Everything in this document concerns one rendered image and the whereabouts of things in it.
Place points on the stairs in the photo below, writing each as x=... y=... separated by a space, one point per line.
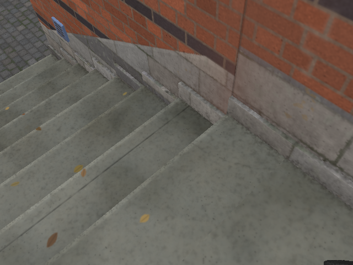
x=73 y=144

